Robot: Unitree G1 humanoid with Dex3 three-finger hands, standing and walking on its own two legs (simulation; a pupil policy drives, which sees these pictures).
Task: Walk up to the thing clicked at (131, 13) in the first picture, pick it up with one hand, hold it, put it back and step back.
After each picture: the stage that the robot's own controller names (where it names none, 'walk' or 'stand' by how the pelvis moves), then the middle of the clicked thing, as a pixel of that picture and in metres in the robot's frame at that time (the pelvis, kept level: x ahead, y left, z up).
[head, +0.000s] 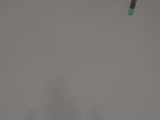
stand; (132, 6) +1.99 -0.70 -0.65
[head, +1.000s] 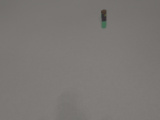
walk; (103, 19) +1.91 -0.21 -0.62
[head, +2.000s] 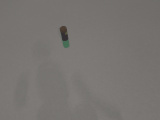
walk; (64, 37) +1.27 +0.21 -0.64
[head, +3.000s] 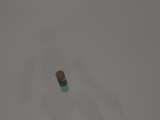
walk; (62, 82) +0.77 +0.25 -0.65
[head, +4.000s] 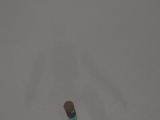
walk; (71, 112) +0.52 +0.19 -0.64
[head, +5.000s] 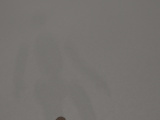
stand; out of the picture +0.38 +0.16 -0.64
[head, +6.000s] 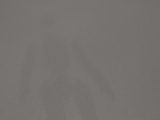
stand; out of the picture +0.36 +0.15 -0.65
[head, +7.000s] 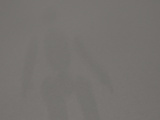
stand; out of the picture +0.36 +0.14 -0.65
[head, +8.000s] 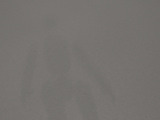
stand; out of the picture +0.37 +0.15 -0.66
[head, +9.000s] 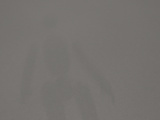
stand; out of the picture +0.36 +0.16 -0.66
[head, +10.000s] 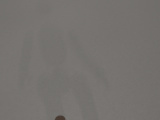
go down; out of the picture +0.37 +0.17 -0.65
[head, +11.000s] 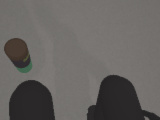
go down; (21, 58) +0.43 +0.21 -0.24
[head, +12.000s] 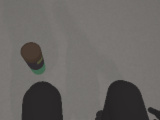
approach; (35, 61) +0.43 +0.20 -0.26
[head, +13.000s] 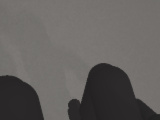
close in; out of the picture +0.41 +0.25 -0.16
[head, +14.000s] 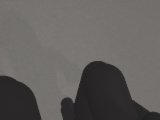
close; out of the picture +0.42 +0.26 -0.16
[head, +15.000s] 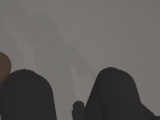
lift; out of the picture +0.31 +0.24 -0.15
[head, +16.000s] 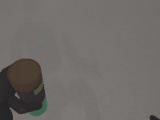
lift; (32, 93) +0.30 +0.17 +0.04
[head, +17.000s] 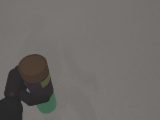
hold; (41, 88) +0.32 +0.14 +0.06
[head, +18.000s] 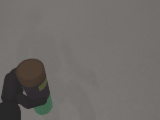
crouch; (38, 91) +0.31 +0.16 +0.03
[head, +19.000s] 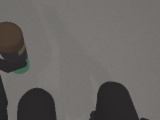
crouch; (15, 53) +0.43 +0.20 -0.07
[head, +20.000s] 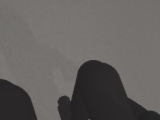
lower; out of the picture +0.41 +0.27 -0.16
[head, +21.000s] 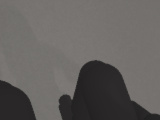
lower; out of the picture +0.42 +0.27 -0.16
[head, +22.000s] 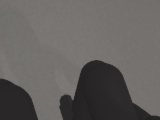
lower; out of the picture +0.41 +0.27 -0.16
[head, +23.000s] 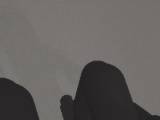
lower; out of the picture +0.40 +0.27 -0.16
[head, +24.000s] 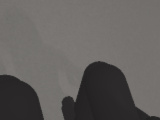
draw back; out of the picture +0.40 +0.26 -0.16
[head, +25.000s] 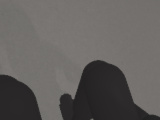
withdraw; out of the picture +0.38 +0.28 -0.16
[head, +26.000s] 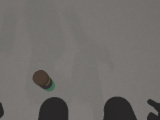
walk; (45, 82) +0.41 +0.21 -0.39
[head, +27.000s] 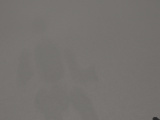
stand; out of the picture +0.36 +0.18 -0.60
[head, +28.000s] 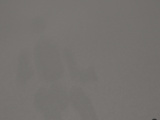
stand; out of the picture +0.36 +0.18 -0.60
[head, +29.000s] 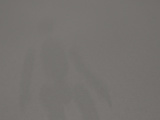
stand; out of the picture +0.38 +0.17 -0.65
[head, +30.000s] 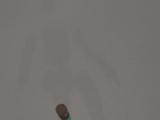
walk; (64, 114) +0.41 +0.19 -0.63
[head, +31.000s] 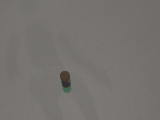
walk; (66, 82) +0.62 +0.13 -0.63
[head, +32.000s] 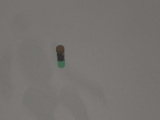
walk; (60, 57) +0.92 +0.16 -0.64
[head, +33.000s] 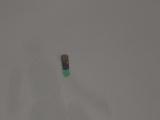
stand; (65, 66) +0.98 +0.17 -0.64
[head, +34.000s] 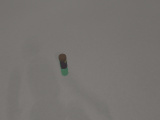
stand; (63, 65) +0.99 +0.19 -0.66
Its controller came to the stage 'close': yes
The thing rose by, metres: 0.68
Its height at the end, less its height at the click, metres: +0.00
